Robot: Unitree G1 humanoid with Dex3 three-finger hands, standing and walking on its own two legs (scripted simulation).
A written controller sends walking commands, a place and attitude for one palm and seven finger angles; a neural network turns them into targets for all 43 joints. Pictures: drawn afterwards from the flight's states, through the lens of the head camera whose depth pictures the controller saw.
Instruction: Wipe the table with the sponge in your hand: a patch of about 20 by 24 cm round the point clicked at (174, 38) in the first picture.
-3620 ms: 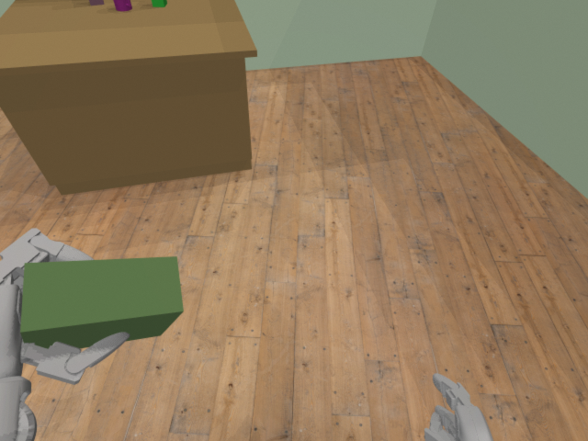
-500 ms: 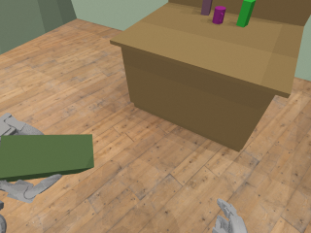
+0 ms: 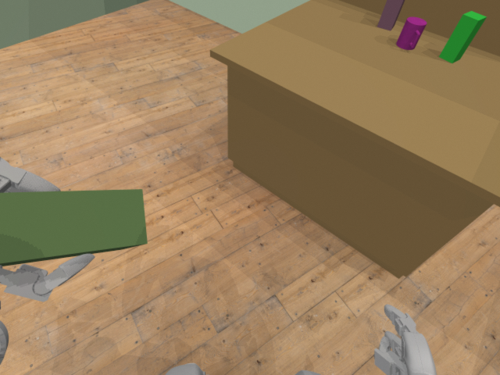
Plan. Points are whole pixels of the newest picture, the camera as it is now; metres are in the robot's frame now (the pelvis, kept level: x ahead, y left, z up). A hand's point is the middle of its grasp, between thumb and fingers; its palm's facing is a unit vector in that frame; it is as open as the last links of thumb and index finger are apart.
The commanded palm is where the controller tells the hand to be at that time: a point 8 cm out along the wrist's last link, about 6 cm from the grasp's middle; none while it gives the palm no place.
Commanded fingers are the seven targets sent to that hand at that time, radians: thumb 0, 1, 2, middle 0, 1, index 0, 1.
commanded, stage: walk to a spot facing it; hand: left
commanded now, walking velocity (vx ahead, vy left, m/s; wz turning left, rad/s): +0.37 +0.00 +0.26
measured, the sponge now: (92, 225) +0.25 +0.20 +0.17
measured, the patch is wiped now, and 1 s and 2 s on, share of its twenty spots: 0.00 0.00 0.00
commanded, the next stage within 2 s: turn to face it in 0.50 s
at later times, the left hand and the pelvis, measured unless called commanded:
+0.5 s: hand (52, 188) +0.28 +0.26 +0.18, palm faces +0.56 -0.72 -0.42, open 10.2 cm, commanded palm +0.22 +0.29 +0.20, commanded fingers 0.00 0.10 1.30 -1.20 -1.60 -1.20 -1.60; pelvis +0.12 -0.02 +0.01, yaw +13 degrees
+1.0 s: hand (101, 147) +0.36 +0.23 +0.18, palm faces +0.60 -0.70 -0.38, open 10.2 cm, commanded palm +0.30 +0.25 +0.20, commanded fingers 0.00 0.10 1.30 -1.20 -1.60 -1.20 -1.60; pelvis +0.18 -0.05 +0.00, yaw +10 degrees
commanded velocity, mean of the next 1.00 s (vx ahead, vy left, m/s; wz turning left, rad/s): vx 0.15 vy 0.00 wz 0.02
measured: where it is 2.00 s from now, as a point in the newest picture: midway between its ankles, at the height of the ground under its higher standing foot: outside the picture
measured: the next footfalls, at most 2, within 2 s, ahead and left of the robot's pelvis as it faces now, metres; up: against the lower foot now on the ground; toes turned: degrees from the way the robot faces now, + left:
right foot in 0.22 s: +0.15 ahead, -0.16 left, +0.00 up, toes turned -6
left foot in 0.52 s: +0.22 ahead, +0.13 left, +0.00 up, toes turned +23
